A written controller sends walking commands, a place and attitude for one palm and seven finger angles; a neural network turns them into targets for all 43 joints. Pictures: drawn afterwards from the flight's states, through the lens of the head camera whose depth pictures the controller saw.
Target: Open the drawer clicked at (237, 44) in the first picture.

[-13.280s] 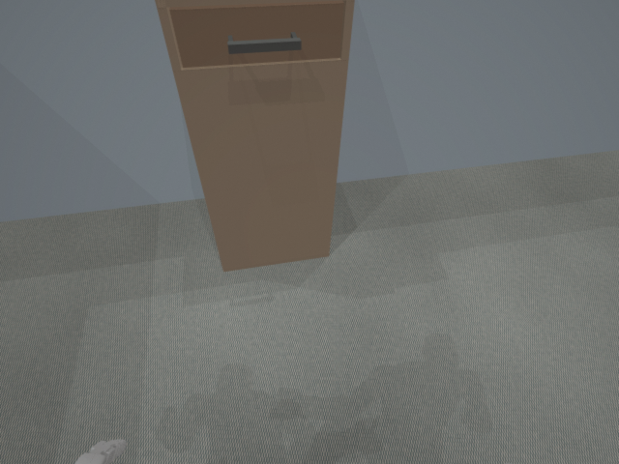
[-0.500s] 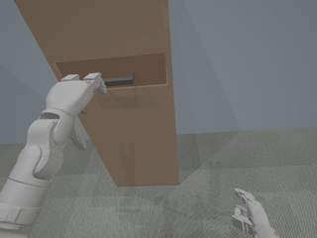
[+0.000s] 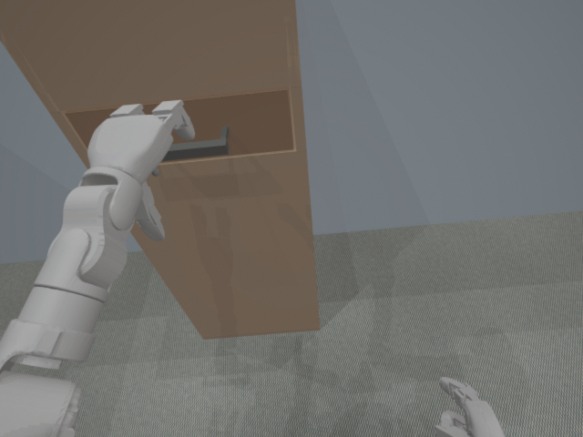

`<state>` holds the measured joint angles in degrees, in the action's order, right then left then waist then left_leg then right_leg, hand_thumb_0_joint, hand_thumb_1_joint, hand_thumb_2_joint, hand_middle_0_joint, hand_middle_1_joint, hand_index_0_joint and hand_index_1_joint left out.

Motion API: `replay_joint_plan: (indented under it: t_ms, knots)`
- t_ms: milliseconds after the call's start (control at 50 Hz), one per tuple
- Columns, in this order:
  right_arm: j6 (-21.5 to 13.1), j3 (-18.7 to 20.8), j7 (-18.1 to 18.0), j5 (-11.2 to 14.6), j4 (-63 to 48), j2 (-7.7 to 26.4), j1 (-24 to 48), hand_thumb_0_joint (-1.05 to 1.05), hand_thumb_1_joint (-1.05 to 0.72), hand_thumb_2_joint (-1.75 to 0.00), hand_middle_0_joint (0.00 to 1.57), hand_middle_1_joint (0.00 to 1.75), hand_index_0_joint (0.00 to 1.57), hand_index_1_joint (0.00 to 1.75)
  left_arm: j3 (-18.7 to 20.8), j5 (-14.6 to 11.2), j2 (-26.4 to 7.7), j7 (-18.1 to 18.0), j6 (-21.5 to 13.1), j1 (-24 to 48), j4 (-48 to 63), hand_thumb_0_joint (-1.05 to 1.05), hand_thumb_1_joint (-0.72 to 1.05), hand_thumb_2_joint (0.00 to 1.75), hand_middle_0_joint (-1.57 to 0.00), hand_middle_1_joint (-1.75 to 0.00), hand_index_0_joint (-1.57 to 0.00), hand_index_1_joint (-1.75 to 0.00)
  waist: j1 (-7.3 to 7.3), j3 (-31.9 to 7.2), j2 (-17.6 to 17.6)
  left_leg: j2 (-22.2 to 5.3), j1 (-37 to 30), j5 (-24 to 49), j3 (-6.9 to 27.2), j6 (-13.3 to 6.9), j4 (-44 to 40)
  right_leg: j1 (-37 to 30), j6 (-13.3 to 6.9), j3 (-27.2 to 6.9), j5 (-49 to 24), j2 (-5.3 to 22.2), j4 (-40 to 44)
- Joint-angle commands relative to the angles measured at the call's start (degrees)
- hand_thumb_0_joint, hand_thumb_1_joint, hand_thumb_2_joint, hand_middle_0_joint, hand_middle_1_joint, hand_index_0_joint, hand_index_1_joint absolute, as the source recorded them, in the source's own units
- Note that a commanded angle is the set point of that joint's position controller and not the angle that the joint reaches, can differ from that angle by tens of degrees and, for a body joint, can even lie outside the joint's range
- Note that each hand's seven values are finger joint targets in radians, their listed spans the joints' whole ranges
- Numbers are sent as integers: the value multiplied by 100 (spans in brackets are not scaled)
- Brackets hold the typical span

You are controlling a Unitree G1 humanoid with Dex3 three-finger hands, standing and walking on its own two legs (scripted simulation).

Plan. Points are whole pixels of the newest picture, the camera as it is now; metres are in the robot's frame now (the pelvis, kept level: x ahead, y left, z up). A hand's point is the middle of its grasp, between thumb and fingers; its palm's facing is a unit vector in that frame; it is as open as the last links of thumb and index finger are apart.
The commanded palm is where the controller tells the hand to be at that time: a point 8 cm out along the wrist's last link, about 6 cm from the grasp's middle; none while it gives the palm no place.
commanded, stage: move the hooked fingers above the handle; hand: left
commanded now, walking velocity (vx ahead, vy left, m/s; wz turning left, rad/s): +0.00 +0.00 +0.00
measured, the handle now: (183, 143) +0.55 +0.26 +0.12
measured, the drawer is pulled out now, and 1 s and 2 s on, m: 0.00 0.00 0.00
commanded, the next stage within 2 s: none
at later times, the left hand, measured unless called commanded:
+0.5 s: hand (163, 146) +0.44 +0.23 +0.19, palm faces +0.12 -0.03 -0.99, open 13.9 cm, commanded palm +0.41 +0.24 +0.24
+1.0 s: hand (167, 126) +0.50 +0.24 +0.19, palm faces +0.08 +0.02 -1.00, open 13.9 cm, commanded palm +0.47 +0.25 +0.23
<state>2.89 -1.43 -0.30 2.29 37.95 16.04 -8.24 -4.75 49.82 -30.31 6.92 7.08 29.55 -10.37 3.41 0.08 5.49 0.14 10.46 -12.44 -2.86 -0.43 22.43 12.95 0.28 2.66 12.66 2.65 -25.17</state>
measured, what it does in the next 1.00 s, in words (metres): stands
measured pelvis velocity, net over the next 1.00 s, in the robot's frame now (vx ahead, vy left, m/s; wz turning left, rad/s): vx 0.02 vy -0.01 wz -0.02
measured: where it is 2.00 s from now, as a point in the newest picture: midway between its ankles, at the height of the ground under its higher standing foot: outside the picture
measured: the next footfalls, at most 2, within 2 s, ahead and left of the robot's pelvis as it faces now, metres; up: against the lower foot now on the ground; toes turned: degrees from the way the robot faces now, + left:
none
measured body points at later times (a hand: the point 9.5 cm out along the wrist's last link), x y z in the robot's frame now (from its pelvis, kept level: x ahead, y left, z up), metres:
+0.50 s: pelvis +0.02 +0.00 +0.00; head +0.04 -0.03 +0.45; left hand +0.43 +0.23 +0.24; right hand +0.19 -0.23 -0.12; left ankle -0.01 +0.12 -0.74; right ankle +0.01 -0.12 -0.74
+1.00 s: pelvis +0.02 -0.01 +0.00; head +0.06 -0.03 +0.44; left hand +0.49 +0.24 +0.24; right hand +0.11 -0.27 -0.14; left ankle -0.01 +0.12 -0.74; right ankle +0.01 -0.12 -0.74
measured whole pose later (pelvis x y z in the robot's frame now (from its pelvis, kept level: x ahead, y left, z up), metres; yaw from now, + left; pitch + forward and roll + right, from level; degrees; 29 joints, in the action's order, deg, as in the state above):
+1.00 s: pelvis +0.02 -0.01 +0.00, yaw -1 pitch +8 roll +0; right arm 5.1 0.2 -2.3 2.7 39.9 16.0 -14.1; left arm -2.8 57.2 -34.4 -0.4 4.0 54.7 -49.8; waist -2.2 -2.7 3.6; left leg -1.3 18.6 -14.4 -3.3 0.1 25.3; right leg 20.7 -0.2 2.1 13.4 1.2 -26.2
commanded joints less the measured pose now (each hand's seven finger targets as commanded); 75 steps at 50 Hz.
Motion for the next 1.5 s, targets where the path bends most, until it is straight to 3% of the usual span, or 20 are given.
replay_joint_plan:
  t_ms: [0,100,160,240,340,400,460,540,600,660,720,800,820,940,1000,1100,1220,1320,1400,1480]
  knots:
    - [-224,206,45,15,-847,562,854,0,-90,-90,20,30,20,30,1087,180,-1567,-454,349,2279,705,0,-50,30,-30,-120,-30,-120,235,-1985,-333,134,-214,2143,101,-25,-100,-1078,-270,-50,-1620,-194,65]
    - [-116,209,5,102,-911,602,853,0,-90,-90,20,30,20,30,115,277,-899,-100,748,2673,550,0,-50,30,-30,-120,-30,-120,-77,-1945,-585,141,-384,1906,136,-77,-61,-727,-242,-9,-1432,-217,133]
    - [-88,216,-40,75,-974,596,780,0,-90,-90,20,30,20,30,109,325,-1077,72,642,2975,897,0,-50,30,-30,-120,-30,-120,-103,-2331,-538,197,-603,2138,197,-128,55,-796,-234,-28,-1646,-228,42]
    - [-73,198,-135,58,-782,594,541,0,-90,-90,20,30,20,30,274,269,-1281,66,319,3334,443,0,-50,30,-30,-120,-30,-120,-229,-1935,-538,152,-522,1917,265,-103,30,-516,-247,30,-1433,-258,119]
    - [-93,196,-129,1,-698,538,401,0,-90,-90,20,30,20,30,892,322,-1789,-339,18,3725,127,0,-50,30,-30,-120,-30,-120,-12,-2353,-316,150,-475,2527,259,-47,115,-834,-300,17,-1805,-250,-21]
    - [-1,182,-89,6,-610,571,359,0,-90,-90,20,30,20,30,986,353,-1812,-497,126,3573,-633,0,-50,30,-30,-120,-30,-120,10,-2187,-413,128,-149,2496,171,-3,60,-960,-287,29,-1902,-231,-1]
    - [64,197,-71,40,-657,599,373,0,-90,-90,20,30,20,30,761,419,-1642,-483,331,3420,-958,0,-50,30,-30,-120,-30,-120,5,-2191,-507,99,-79,2516,95,-33,60,-961,-263,11,-2069,-208,-46]
    - [147,281,-63,97,-771,684,304,0,-90,-90,20,30,20,30,167,442,-1208,-175,479,3600,-949,0,-50,30,-30,-120,-30,-120,-217,-2324,-592,92,-225,2416,93,-112,129,-806,-226,-20,-2092,-207,-25]
    - [130,342,-121,98,-868,699,232,0,-90,-90,20,30,20,30,3,378,-1098,51,264,3867,-539,0,-50,30,-30,-120,-30,-120,-334,-2593,-740,141,-428,2497,154,-191,253,-794,-214,-58,-2177,-238,-47]
    - [83,355,-204,110,-750,670,36,0,-90,-90,20,30,20,30,-130,310,-979,64,-60,4257,-581,0,-50,30,-30,-120,-30,-120,-474,-2314,-588,157,-484,2230,214,-201,278,-381,-202,-48,-1870,-265,-25]
    - [27,377,-284,107,-534,695,-225,0,-90,-90,20,30,20,30,299,322,-1448,-180,-356,4760,-1153,0,-50,30,-30,-120,-30,-120,-497,-2063,-569,163,-283,1833,214,-177,249,-219,-231,-52,-1532,-294,60]
    - [10,346,-356,26,-341,685,-465,0,-90,-90,20,30,20,30,1230,490,-2510,-736,-623,5194,-1999,0,-50,30,-30,-120,-30,-120,-290,-2508,-553,188,192,1914,129,-138,227,-809,-226,-128,-1797,-258,-35]
    - [8,321,-341,40,-342,630,-474,0,-90,-90,20,30,20,30,1192,578,-2510,-870,-617,5232,-2183,0,-50,30,-30,-120,-30,-120,-270,-2544,-448,191,316,1991,112,-126,225,-878,-231,-128,-1907,-257,-89]
    - [77,394,-226,24,-371,722,-564,0,-90,-90,20,30,20,30,780,850,-2159,-955,-184,4949,-3132,0,-50,30,-30,-120,-30,-120,-309,-2802,-212,95,330,2291,-62,-113,265,-896,-211,-110,-2292,-255,-209]
    - [132,461,-229,92,-480,808,-606,0,-90,-90,20,30,20,30,201,721,-1442,-510,-12,4519,-3323,0,-50,30,-30,-120,-30,-120,-532,-2582,-815,50,302,2103,-65,-203,287,-773,-157,-117,-2270,-254,-103]
    - [119,515,-354,113,-585,819,-596,0,-90,-90,20,30,20,30,-215,359,-1009,16,-478,4792,-1995,0,-50,30,-30,-120,-30,-120,-722,-2392,-913,103,-132,1804,78,-301,290,-339,-135,-156,-1905,-299,61]
    - [44,476,-387,46,-333,716,-807,0,-90,-90,20,30,20,30,1029,502,-2364,-729,-1137,5661,-1914,0,-50,30,-30,-120,-30,-120,-500,-2373,-233,137,156,1795,164,-199,290,-324,-224,-149,-1583,-339,-29]
    - [-49,449,-205,-31,-248,615,-667,0,-90,-90,20,30,20,30,1556,859,-2851,-1642,-657,5636,-2347,0,-50,30,-30,-120,-30,-120,-176,-3213,263,100,124,2771,73,-36,384,-849,-276,-100,-2233,-344,-294]
    - [74,444,-122,23,-261,773,-516,0,-90,-90,20,30,20,30,908,841,-2158,-1291,284,4716,-3635,0,-50,30,-30,-120,-30,-120,-263,-2900,-465,63,380,2487,-99,-60,277,-962,-203,-79,-2369,-312,-203]
    - [253,455,-205,186,-527,924,-421,0,-90,-90,20,30,20,30,-397,666,-905,-248,705,4390,-3259,0,-50,30,-30,-120,-30,-120,-678,-2215,-1091,21,136,1957,-58,-221,200,-320,-101,-12,-2042,-295,31]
